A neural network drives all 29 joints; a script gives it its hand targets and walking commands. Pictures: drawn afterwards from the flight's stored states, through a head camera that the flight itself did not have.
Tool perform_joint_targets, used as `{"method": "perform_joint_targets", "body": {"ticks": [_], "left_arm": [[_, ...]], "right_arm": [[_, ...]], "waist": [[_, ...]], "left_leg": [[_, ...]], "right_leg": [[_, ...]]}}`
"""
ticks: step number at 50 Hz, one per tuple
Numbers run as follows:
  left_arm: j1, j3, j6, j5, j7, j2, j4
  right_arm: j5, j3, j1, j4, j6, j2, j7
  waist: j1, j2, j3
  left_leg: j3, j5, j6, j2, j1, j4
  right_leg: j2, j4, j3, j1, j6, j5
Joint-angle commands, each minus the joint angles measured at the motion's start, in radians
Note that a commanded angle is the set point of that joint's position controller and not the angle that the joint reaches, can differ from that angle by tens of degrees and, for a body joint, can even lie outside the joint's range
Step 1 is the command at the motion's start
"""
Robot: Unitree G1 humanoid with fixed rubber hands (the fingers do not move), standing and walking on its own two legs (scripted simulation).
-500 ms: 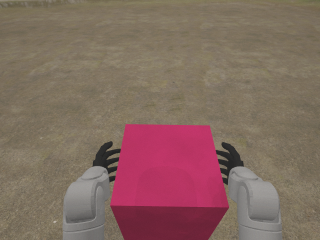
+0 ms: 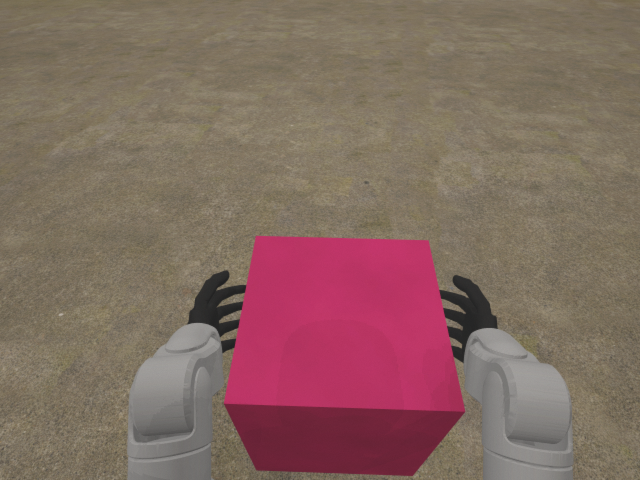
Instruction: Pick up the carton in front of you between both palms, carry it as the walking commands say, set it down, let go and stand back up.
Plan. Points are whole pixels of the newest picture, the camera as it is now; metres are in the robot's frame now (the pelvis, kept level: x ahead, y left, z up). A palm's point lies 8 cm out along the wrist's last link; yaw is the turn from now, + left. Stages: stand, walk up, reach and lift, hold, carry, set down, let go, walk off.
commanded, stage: carry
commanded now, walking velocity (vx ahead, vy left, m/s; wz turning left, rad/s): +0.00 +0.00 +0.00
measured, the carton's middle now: (337, 361) +0.28 +0.00 +0.03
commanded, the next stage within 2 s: none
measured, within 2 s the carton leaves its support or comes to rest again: neither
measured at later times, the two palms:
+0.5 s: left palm (248, 221) +0.46 +0.14 +0.11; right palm (449, 230) +0.45 -0.16 +0.10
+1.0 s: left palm (246, 239) +0.46 +0.14 +0.07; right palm (441, 244) +0.46 -0.16 +0.07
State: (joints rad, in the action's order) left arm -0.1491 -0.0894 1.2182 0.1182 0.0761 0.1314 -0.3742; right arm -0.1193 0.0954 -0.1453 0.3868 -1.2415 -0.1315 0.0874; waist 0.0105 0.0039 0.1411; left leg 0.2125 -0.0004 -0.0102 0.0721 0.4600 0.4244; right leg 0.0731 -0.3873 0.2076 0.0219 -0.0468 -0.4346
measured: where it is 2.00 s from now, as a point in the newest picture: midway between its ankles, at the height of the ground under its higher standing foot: outside the picture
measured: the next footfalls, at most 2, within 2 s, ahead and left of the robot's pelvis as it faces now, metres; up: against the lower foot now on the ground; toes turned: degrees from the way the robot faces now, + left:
right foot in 0.30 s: +0.22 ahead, -0.12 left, +0.00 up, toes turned +13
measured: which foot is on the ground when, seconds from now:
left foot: down 0.00-1.00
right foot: down 0.00-0.02, up 0.04-0.28, down 0.30-1.00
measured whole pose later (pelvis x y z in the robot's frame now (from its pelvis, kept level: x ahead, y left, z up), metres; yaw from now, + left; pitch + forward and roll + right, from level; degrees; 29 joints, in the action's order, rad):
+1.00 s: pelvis +0.20 -0.01 +0.01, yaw +0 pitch +3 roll +0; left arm -0.11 -0.09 1.08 0.17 0.05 0.13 -0.18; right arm -0.17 0.08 -0.11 0.18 -1.10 -0.13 0.06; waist 0.00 0.01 0.14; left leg 0.19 0.38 0.02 0.08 0.19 0.53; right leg 0.07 -0.56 0.16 -0.29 0.00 -0.32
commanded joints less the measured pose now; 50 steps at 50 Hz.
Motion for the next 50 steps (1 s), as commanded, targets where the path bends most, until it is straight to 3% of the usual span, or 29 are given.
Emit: {"method": "perform_joint_targets", "body": {"ticks": [1, 2, 3, 5, 6, 7, 9, 12, 14, 15, 16, 17, 18, 21, 25, 29, 36, 43, 47, 50], "left_arm": [[-0.431, 0.675, 0.034, -0.402, -0.241, 0.8, -0.019], [-0.446, 0.69, 0.043, -0.41, -0.242, 0.813, -0.025], [-0.45, 0.693, 0.039, -0.409, -0.245, 0.84, -0.007], [-0.487, 0.702, 0.018, -0.418, -0.252, 0.897, -0.02], [-0.498, 0.71, 0.007, -0.42, -0.251, 0.921, -0.032], [-0.508, 0.718, -0.002, -0.42, -0.247, 0.942, -0.043], [-0.477, 0.722, -0.016, -0.418, -0.24, 0.967, -0.05], [-0.442, 0.716, -0.021, -0.404, -0.229, 0.941, -0.08], [-0.421, 0.706, -0.011, -0.397, -0.231, 0.916, -0.077], [-0.415, 0.702, -0.002, -0.395, -0.235, 0.899, -0.066], [-0.422, 0.696, 0.004, -0.388, -0.24, 0.883, -0.049], [-0.419, 0.684, 0.006, -0.38, -0.246, 0.888, -0.006], [-0.394, 0.67, 0.009, -0.379, -0.252, 0.889, 0.038], [-0.394, 0.658, 0.009, -0.384, -0.261, 0.894, 0.08], [-0.437, 0.663, 0.004, -0.395, -0.261, 0.915, 0.077], [-0.467, 0.677, -0.001, -0.407, -0.257, 0.929, 0.05], [-0.431, 0.698, -0.013, -0.401, -0.259, 0.941, 0.044], [-0.395, 0.704, -0.079, -0.361, -0.27, 0.94, 0.102], [-0.382, 0.682, -0.137, -0.326, -0.268, 0.912, 0.135], [-0.394, 0.669, -0.183, -0.305, -0.267, 0.896, 0.144]], "right_arm": [[0.39, -0.665, -0.423, -0.011, -0.009, -0.796, -0.248], [0.392, -0.659, -0.416, -0.046, -0.002, -0.811, -0.248], [0.401, -0.656, -0.406, -0.035, 0.003, -0.835, -0.25], [0.415, -0.671, -0.45, -0.005, 0.019, -0.914, -0.257], [0.424, -0.681, -0.474, 0.009, 0.029, -0.947, -0.26], [0.429, -0.688, -0.491, 0.019, 0.039, -0.967, -0.263], [0.437, -0.695, -0.485, 0.039, 0.049, -0.97, -0.265], [0.436, -0.7, -0.455, 0.074, 0.053, -0.943, -0.265], [0.424, -0.698, -0.437, 0.063, 0.046, -0.917, -0.263], [0.412, -0.696, -0.422, 0.042, 0.042, -0.904, -0.262], [0.406, -0.699, -0.419, 0.033, 0.034, -0.89, -0.262], [0.409, -0.707, -0.444, 0.036, 0.02, -0.881, -0.263], [0.407, -0.704, -0.451, 0.014, 0.01, -0.875, -0.265], [0.408, -0.707, -0.48, -0.023, 0.006, -0.88, -0.267], [0.413, -0.704, -0.504, -0.04, 0.014, -0.908, -0.264], [0.415, -0.699, -0.507, -0.036, 0.02, -0.924, -0.262], [0.394, -0.695, -0.443, -0.05, 0.037, -0.939, -0.264], [0.36, -0.71, -0.425, -0.091, 0.104, -0.93, -0.276], [0.333, -0.697, -0.415, -0.123, 0.161, -0.904, -0.276], [0.315, -0.686, -0.426, -0.13, 0.206, -0.89, -0.275]], "waist": [[-0.036, 0.104, 0.263], [-0.041, 0.325, 0.334], [-0.035, 0.252, 0.317], [-0.032, 0.126, 0.303], [-0.024, 0.102, 0.286], [-0.021, 0.112, 0.278], [-0.018, 0.142, 0.298], [-0.02, 0.151, 0.318], [-0.013, 0.112, 0.292], [-0.011, 0.085, 0.284], [-0.02, 0.003, 0.275], [-0.018, -0.068, 0.253], [-0.015, -0.093, 0.224], [-0.013, -0.08, 0.216], [-0.01, -0.063, 0.262], [-0.008, -0.036, 0.274], [-0.011, 0.024, 0.267], [-0.011, 0.0, 0.241], [-0.012, 0.0, 0.229], [-0.012, -0.001, 0.206]], "left_leg": [[-0.293, -0.371, -0.095, 0.232, -0.637, -0.002], [-0.515, -0.538, -0.23, 0.346, -0.776, -0.039], [-0.488, -0.594, -0.244, 0.362, -0.724, -0.063], [-0.339, -0.541, -0.171, 0.316, -0.615, -0.081], [-0.267, -0.451, -0.127, 0.283, -0.543, -0.108], [-0.208, -0.398, -0.107, 0.248, -0.488, -0.127], [-0.139, -0.351, -0.11, 0.22, -0.453, -0.126], [-0.08, -0.311, -0.102, 0.198, -0.444, -0.075], [-0.053, -0.109, -0.043, 0.154, -0.368, -0.029], [-0.056, -0.004, -0.014, 0.149, -0.296, -0.004], [-0.037, 0.105, 0.024, 0.106, -0.247, 0.015], [-0.074, 0.107, 0.041, 0.088, -0.281, -0.007], [-0.079, 0.067, 0.044, 0.099, -0.301, 0.007], [-0.076, -0.14, 0.05, 0.098, -0.305, 0.078], [-0.07, -0.167, 0.062, 0.081, -0.296, 0.101], [-0.073, -0.217, 0.06, 0.076, -0.324, 0.094], [-0.081, -0.397, 0.046, 0.1, -0.388, 0.099], [-0.083, -0.302, 0.039, 0.1, -0.358, 0.087], [-0.088, -0.233, 0.027, 0.107, -0.344, 0.089], [-0.093, -0.112, 0.022, 0.106, -0.313, 0.067]], "right_leg": [[0.014, -0.5, 0.019, -0.367, -0.019, 0.335], [-0.082, -0.709, -0.041, -0.574, -0.032, -0.068], [-0.052, -0.809, -0.13, -0.622, -0.012, -0.144], [0.023, -0.696, -0.191, -0.593, 0.024, -0.092], [0.047, -0.533, -0.2, -0.54, 0.027, -0.057], [0.027, -0.423, -0.164, -0.469, 0.021, -0.023], [-0.008, -0.269, -0.122, -0.366, 0.017, 0.008], [-0.012, -0.101, -0.062, -0.279, 0.022, 0.226], [0.023, 0.046, -0.059, -0.164, 0.019, 0.46], [0.086, 0.045, -0.097, -0.091, 0.021, 0.511], [0.165, -0.01, -0.169, -0.076, 0.036, 0.692], [0.176, -0.047, -0.181, -0.116, 0.06, 0.743], [0.162, -0.056, -0.173, -0.145, 0.058, 0.75], [0.13, -0.101, -0.148, -0.143, 0.059, 0.93], [0.125, -0.141, -0.135, -0.09, 0.069, 1.056], [0.111, -0.161, -0.129, -0.1, 0.067, 1.021], [0.077, -0.168, -0.107, -0.163, 0.044, 0.832], [0.09, -0.161, -0.118, -0.152, 0.047, 0.827], [0.096, -0.166, -0.121, -0.172, 0.052, 0.74], [0.098, -0.14, -0.128, -0.188, 0.055, 0.641]]}}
